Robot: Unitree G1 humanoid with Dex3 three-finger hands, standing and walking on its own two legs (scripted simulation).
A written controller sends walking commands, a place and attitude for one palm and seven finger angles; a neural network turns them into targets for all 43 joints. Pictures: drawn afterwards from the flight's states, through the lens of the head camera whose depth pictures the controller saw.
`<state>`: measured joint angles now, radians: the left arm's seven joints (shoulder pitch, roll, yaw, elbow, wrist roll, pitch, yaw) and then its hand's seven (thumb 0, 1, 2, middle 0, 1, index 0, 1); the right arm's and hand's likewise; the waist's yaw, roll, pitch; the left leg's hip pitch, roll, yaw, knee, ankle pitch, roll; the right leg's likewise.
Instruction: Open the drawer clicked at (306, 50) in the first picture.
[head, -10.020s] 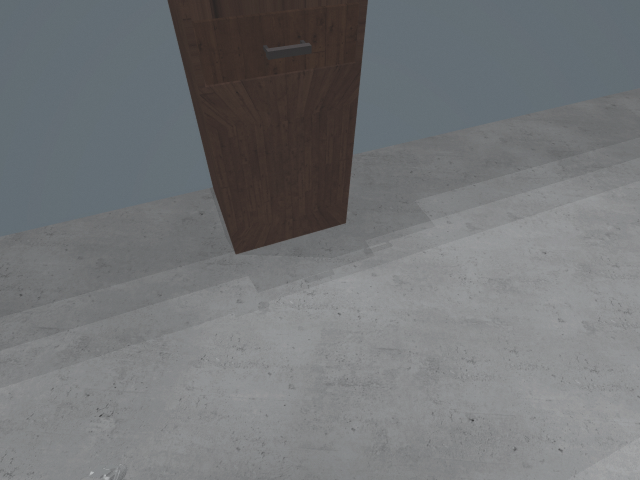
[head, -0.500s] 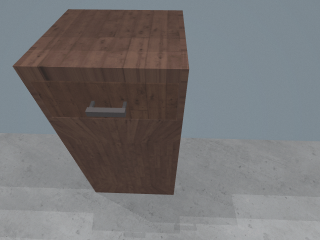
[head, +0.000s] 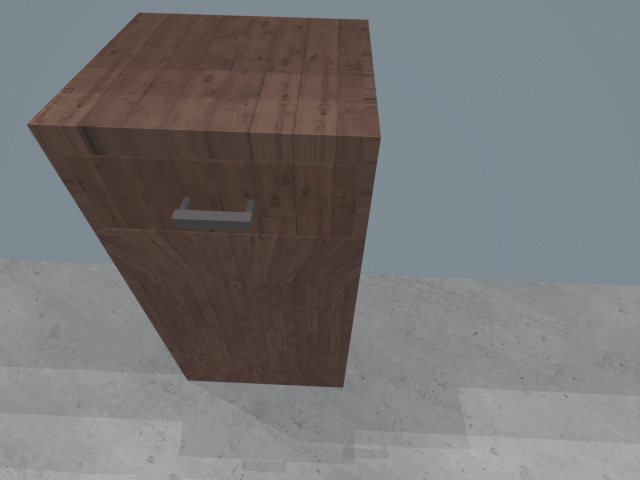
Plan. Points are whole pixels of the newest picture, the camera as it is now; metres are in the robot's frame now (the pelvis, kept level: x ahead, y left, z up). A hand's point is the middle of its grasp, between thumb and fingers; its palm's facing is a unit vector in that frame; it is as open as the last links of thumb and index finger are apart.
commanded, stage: look again from close up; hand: left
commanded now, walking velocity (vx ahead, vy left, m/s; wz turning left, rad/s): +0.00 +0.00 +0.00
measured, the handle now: (216, 211) +0.50 +0.21 +0.03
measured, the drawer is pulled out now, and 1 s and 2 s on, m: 0.00 0.00 0.00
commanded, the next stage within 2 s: raise the hand with hooked fingers in 0.12 s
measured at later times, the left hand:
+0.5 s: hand (167, 417) +0.19 +0.20 -0.02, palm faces +0.00 -0.39 -0.92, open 7.8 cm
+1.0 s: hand (145, 388) +0.21 +0.22 +0.02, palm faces +0.05 -0.12 -0.99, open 10.7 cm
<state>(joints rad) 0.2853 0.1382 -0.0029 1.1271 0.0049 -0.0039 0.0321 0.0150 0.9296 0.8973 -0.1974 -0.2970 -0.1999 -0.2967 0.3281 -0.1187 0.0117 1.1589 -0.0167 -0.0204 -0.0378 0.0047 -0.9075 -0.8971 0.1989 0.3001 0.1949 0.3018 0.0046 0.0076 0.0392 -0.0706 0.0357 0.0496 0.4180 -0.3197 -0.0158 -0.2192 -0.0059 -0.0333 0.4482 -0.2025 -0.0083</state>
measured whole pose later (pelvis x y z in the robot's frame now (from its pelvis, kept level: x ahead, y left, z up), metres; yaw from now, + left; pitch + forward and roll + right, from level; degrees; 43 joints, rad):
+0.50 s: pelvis -0.03 +0.01 -0.02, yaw -2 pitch +4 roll +2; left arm 0.35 0.28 -0.09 0.06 0.79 0.01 0.35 0.03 0.79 0.84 -0.20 -0.39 -0.21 -0.39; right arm 0.17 -0.29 -0.05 0.65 -0.05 -0.14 -0.02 0.02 -0.92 -0.90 0.20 0.30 0.20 0.30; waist 0.01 0.04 -0.09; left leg -0.32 0.01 0.11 0.64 -0.39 0.01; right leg -0.50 -0.03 0.04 0.68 -0.26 0.00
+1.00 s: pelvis -0.02 +0.00 -0.02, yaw +0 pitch +3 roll +1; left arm 0.23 0.35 -0.09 -0.07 1.02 0.05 0.26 0.01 0.18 0.59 -0.27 -0.76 -0.27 -0.76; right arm 0.11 -0.17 0.04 0.59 -0.06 0.09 0.02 0.01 -0.90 -0.90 0.20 0.30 0.20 0.30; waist 0.09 0.06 -0.03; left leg -0.29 0.02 0.05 0.64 -0.39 -0.01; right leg -0.44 -0.02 -0.01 0.66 -0.26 -0.01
